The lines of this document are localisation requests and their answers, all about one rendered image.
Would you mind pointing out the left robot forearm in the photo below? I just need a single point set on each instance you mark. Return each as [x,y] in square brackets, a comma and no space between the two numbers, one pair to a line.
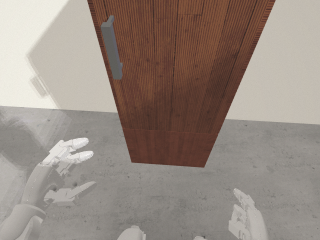
[24,223]

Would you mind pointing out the left robot hand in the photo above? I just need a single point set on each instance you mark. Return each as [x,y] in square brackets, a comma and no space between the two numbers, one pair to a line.
[38,190]

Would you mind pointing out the right robot hand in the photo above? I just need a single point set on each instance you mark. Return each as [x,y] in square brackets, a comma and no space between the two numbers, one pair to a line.
[251,225]

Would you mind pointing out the cupboard door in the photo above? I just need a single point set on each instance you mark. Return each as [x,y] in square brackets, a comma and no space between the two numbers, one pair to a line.
[181,59]

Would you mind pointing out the handle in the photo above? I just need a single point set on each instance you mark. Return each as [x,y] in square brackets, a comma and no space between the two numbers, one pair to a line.
[111,48]

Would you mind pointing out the robot left thigh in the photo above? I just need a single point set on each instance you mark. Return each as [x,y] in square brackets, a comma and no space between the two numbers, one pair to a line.
[132,234]

